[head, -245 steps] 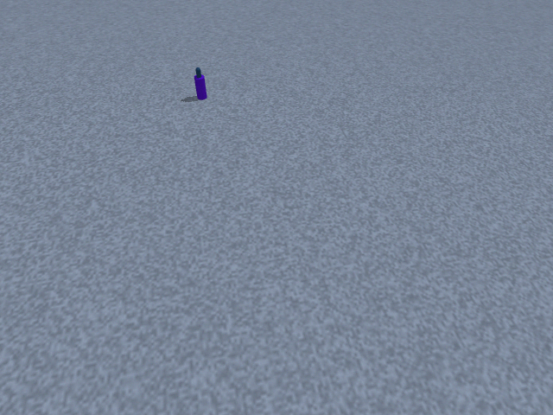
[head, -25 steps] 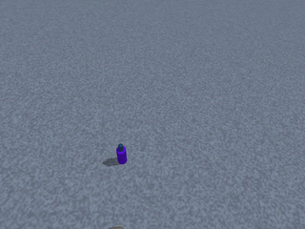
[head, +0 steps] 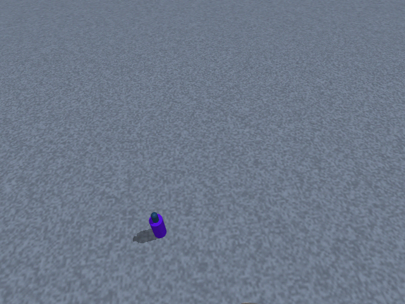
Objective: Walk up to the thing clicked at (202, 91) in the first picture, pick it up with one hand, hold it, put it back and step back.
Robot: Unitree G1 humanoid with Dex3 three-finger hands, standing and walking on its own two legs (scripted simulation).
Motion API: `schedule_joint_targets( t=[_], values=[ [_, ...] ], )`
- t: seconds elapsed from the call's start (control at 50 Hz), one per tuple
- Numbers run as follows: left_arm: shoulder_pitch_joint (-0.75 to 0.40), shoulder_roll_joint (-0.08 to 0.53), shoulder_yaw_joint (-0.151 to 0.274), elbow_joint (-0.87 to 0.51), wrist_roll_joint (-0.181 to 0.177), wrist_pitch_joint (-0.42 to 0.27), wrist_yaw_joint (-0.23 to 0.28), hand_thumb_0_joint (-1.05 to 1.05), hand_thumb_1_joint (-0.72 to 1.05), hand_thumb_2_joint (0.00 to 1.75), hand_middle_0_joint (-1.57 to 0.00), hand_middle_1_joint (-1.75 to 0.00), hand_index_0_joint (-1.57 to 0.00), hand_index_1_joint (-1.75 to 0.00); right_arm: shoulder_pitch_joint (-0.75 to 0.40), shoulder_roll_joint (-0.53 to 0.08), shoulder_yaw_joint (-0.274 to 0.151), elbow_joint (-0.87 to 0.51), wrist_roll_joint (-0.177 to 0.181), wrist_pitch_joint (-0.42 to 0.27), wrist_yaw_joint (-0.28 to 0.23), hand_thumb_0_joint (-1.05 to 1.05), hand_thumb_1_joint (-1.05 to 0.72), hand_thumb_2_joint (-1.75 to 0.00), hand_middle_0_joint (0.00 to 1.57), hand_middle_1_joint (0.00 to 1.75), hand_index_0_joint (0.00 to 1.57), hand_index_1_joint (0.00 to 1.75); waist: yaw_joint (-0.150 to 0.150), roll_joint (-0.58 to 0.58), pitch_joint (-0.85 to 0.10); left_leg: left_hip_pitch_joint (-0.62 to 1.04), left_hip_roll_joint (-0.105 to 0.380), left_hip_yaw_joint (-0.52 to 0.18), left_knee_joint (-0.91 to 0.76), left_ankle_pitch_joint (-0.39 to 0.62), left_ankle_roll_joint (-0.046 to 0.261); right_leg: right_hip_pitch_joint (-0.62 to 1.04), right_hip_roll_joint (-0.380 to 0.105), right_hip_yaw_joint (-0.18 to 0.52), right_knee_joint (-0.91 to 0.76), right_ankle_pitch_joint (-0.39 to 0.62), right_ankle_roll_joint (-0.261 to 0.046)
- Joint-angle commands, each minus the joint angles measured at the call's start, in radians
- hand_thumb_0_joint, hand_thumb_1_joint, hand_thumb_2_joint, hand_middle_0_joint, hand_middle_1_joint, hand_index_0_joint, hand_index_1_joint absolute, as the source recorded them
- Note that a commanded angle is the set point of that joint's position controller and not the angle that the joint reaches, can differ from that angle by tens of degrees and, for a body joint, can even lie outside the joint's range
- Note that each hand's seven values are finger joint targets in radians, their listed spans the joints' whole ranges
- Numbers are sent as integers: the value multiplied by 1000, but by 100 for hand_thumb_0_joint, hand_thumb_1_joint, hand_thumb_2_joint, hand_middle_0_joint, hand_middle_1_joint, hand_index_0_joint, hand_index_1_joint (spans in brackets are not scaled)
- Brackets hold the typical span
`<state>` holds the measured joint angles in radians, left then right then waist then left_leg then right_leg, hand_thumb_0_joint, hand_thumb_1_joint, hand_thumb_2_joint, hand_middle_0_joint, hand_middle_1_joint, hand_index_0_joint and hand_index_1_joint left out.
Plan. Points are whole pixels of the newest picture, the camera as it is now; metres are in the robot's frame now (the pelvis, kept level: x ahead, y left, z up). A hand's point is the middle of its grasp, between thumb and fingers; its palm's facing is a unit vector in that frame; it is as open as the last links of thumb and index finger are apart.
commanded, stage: walk up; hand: left
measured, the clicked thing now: (157, 223) +0.57 +0.22 -0.66
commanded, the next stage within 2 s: stand in 1.48 s
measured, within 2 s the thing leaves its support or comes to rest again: neither
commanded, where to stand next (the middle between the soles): +0.11 -0.01 m, yaw +1 degrees
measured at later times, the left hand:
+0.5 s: hand out of the picture +0.11 +0.26 -0.15, palm faces +0.02 -0.95 -0.30, open 7.4 cm
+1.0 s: hand out of the picture +0.10 +0.27 -0.13, palm faces +0.06 -0.94 -0.34, open 7.4 cm
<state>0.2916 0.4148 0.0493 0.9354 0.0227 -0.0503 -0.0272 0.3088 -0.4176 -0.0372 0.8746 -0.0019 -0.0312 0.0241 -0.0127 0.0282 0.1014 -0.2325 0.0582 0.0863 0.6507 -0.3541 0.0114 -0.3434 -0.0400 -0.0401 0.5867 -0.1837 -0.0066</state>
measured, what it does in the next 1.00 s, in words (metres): steps on the spot: left foot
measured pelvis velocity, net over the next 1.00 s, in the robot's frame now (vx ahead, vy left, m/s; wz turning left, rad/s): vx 0.05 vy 0.01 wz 0.06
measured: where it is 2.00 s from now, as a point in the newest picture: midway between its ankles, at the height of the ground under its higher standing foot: outside the picture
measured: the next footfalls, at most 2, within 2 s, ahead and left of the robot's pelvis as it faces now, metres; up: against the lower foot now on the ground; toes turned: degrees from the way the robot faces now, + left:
left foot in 0.32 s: +0.10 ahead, +0.14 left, +0.00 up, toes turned +3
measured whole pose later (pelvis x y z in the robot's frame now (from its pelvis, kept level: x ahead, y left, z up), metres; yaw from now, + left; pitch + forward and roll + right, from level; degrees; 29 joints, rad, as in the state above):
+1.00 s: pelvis +0.05 +0.01 +0.02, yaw +4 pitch -3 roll +0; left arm 0.09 0.36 0.00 1.17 0.00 -0.02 -0.02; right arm 0.06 -0.36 0.01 1.15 0.00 -0.02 0.01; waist 0.02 0.01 0.05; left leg -0.15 0.01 -0.01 0.37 -0.18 -0.01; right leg -0.14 -0.05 -0.09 0.35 -0.16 0.02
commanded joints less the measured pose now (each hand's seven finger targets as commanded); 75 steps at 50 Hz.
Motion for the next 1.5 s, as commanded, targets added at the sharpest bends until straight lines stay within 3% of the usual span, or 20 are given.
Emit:
schedule_joint_targets(
  t=[0.0,0.02,0.08,0.18,0.22,0.26,0.28,0.3,0.32,0.34,0.36,0.4,0.44,0.5,0.54,0.66,0.78,0.92,1.44,1.48],
  values=[
    [23,296,66,-77,-7,-32,33,0,90,90,-20,-30,-20,-30,44,-166,-35,-66,7,1,-25,0,-90,-90,20,30,20,30,43,-203,-110,-248,-51,-100,263,-227,22,228,-348,504,-296,-21,-221],
    [23,300,68,-77,-11,-24,33,0,90,90,-20,-30,-20,-30,37,-185,-43,-51,2,3,-32,0,-90,-90,20,30,20,30,46,-223,-89,-264,-24,-114,281,-242,26,211,-347,507,-277,-25,-248],
    [-18,226,42,-81,-16,-22,39,0,90,90,-20,-30,-20,-30,25,-171,-37,-1,11,6,-28,0,-90,-90,20,30,20,30,28,-205,-95,-254,-22,-150,259,-136,11,212,-229,279,-254,101,-178],
    [-71,209,37,-89,-5,-12,41,0,90,90,-20,-30,-20,-30,-4,-137,-24,37,3,5,-28,0,-90,-90,20,30,20,30,31,-223,-143,-139,-34,-96,78,-42,-14,179,-205,169,-201,231,-178],
    [-101,207,35,-86,-9,-4,39,0,90,90,-20,-30,-20,-30,-30,-134,-25,54,-1,1,-30,0,-90,-90,20,30,20,30,31,-223,-142,-80,-40,-70,10,-6,-17,141,-204,143,-170,224,-172],
    [-146,207,30,-85,-18,9,35,0,90,90,-20,-30,-20,-30,-16,-133,-28,80,-5,-6,-33,0,-90,-90,20,30,20,30,5,-180,-134,45,-55,-42,-111,137,-7,34,-195,117,-123,117,-140],
    [-151,184,20,-82,-22,15,33,0,90,90,-20,-30,-20,-30,-20,-143,-31,87,-11,-11,-36,0,-90,-90,20,30,20,30,-6,-145,-126,86,-39,-72,-186,201,2,-7,-189,116,-97,85,-112],
    [-157,151,8,-79,-27,20,32,0,90,90,-20,-30,-20,-30,-33,-176,-39,89,-20,-16,-39,0,-90,-90,20,30,20,30,-4,-72,-125,111,24,-166,-219,233,20,-58,-162,102,-74,20,-75],
    [-134,117,-1,-72,-37,23,30,0,90,90,-20,-30,-20,-30,-92,-215,-41,73,-24,-24,-40,0,-90,-90,20,30,20,30,32,57,-129,64,152,-351,-297,232,61,-47,-85,58,-22,-87,-32],
    [-122,131,2,-38,-43,32,32,0,90,90,-20,-30,-20,-30,-172,-246,-38,60,-11,-27,-35,0,-90,-90,20,30,20,30,57,94,-98,-86,216,-420,-337,84,122,59,-12,21,-10,-219,-13],
    [-130,155,9,-3,-32,34,33,0,90,90,-20,-30,-20,-30,-208,-236,-33,72,-5,-22,-30,0,-90,-90,20,30,20,30,58,93,-73,-173,193,-373,-328,11,125,158,-21,38,-20,-230,-23],
    [-150,159,6,12,-25,22,26,0,90,90,-20,-30,-20,-30,-217,-182,-10,88,-3,-19,-27,0,-90,-90,20,30,20,30,53,85,-85,-134,100,-255,-308,38,55,180,-58,64,-123,-116,-27],
    [-176,159,3,33,-29,20,23,0,90,90,-20,-30,-20,-30,-204,-175,-2,109,-6,-23,-28,0,-90,-90,20,30,20,30,38,121,-88,-109,77,-242,-316,80,29,182,-62,67,-138,-57,-27],
    [-185,156,-7,76,-28,21,22,0,90,90,-20,-30,-20,-30,-235,-176,2,127,-2,-16,-23,0,-90,-90,20,30,20,30,40,111,-75,-105,89,-266,-375,-42,32,191,-61,58,-186,-111,-21],
    [-197,154,-10,96,-27,19,19,0,90,90,-20,-30,-20,-30,-245,-172,3,137,-3,-13,-24,0,-90,-90,20,30,20,30,36,74,-71,-84,80,-254,-368,-33,27,186,-65,67,-224,-100,-19],
    [-232,161,-10,139,-25,6,21,0,90,90,-20,-30,-20,-30,-240,-163,4,173,8,-15,-27,0,-90,-90,20,30,20,30,16,-20,-153,62,61,-193,-294,283,19,218,-105,80,-276,86,-15],
    [-243,152,-12,166,-21,12,24,0,90,90,-20,-30,-20,-30,-268,-162,-1,198,4,-4,-27,0,-90,-90,20,30,20,30,14,-50,-125,79,62,-196,-324,235,21,191,-106,73,-312,3,-9],
    [-253,149,-8,177,-19,13,26,0,90,90,-20,-30,-20,-30,-282,-156,3,219,3,-3,-27,0,-90,-90,20,30,20,30,21,-51,-140,91,62,-188,-342,283,13,231,-113,65,-315,64,-1],
    [-279,133,7,166,-15,27,28,0,90,90,-20,-30,-20,-30,-256,-144,1,225,-6,-3,-34,0,-90,-90,20,30,20,30,18,-14,-119,63,62,-183,-373,290,5,272,-104,55,-316,65,-3],
    [-272,132,0,164,-12,25,30,0,90,90,-20,-30,-20,-30,-283,-153,0,217,-9,-2,-37,0,-90,-90,20,30,20,30,21,1,-134,73,83,-190,-376,351,1,287,-114,62,-315,119,-3]
  ],
)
